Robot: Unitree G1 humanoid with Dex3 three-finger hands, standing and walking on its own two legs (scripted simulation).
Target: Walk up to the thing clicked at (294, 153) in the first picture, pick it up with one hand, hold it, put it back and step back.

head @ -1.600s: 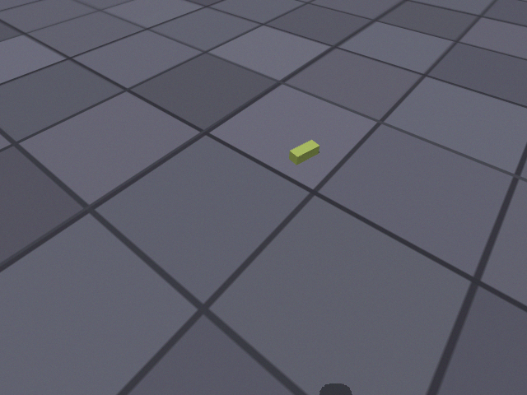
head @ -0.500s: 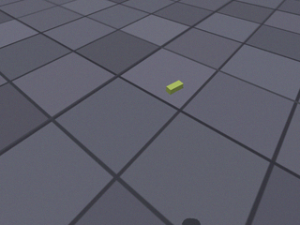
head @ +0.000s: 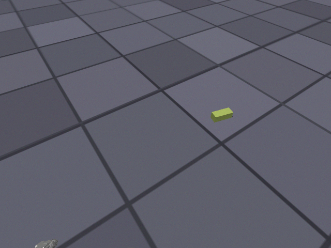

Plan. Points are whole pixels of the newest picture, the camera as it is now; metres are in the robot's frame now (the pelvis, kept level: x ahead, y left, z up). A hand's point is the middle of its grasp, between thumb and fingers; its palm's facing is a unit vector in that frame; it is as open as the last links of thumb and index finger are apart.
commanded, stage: walk up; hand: left
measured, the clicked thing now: (221, 114) +1.31 -0.41 -0.74
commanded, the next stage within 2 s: none
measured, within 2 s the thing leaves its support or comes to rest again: neither
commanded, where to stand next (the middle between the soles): +1.06 -0.76 m, yaw +24 degrees
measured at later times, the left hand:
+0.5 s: hand (115, 221) +0.24 +0.17 -0.16, palm faces +0.11 -0.94 -0.32, open 7.4 cm
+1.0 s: hand (171, 190) +0.35 +0.01 -0.18, palm faces +0.26 -0.91 -0.31, open 7.4 cm
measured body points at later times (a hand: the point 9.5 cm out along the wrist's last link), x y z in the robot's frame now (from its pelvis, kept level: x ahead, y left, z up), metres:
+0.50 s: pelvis +0.21 -0.13 -0.02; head +0.20 -0.10 +0.43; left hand +0.23 +0.22 -0.13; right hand +0.33 -0.46 -0.09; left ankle +0.20 +0.05 -0.73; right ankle +0.35 -0.30 -0.70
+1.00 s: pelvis +0.41 -0.26 -0.03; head +0.43 -0.22 +0.42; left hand +0.34 +0.05 -0.16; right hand +0.60 -0.56 -0.10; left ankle +0.46 -0.14 -0.73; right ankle +0.40 -0.36 -0.69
